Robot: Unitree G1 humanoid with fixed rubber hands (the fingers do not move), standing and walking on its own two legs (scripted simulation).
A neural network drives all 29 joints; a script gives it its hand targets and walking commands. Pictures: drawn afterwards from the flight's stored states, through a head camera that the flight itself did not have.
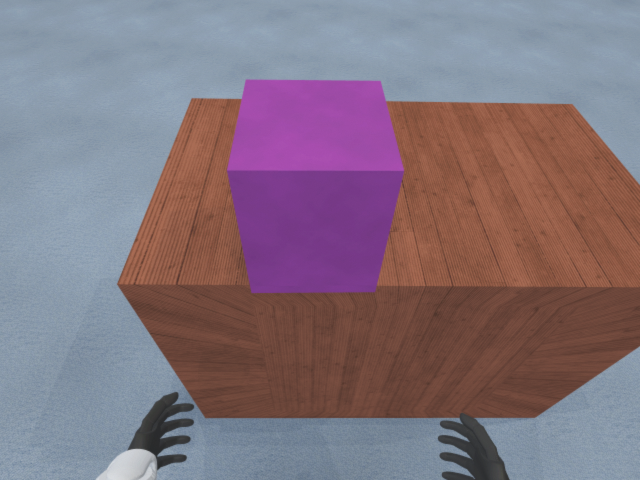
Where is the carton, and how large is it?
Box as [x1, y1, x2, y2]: [227, 80, 403, 292]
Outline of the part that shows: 246,80 232,143 227,173 251,292 374,291 403,173 403,168 380,81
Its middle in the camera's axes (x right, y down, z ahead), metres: -0.01 -0.08 +0.60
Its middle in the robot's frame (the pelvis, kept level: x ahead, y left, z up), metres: +0.51 +0.01 +0.07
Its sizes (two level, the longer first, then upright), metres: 0.210 0.200 0.250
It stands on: a pedestal, 0.72 m high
